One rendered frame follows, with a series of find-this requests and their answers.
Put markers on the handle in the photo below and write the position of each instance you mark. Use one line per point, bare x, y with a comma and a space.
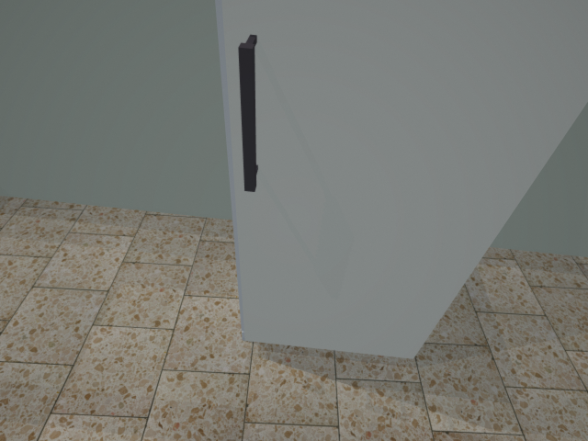
247, 88

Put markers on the fridge door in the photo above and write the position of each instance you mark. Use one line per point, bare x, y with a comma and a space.
394, 139

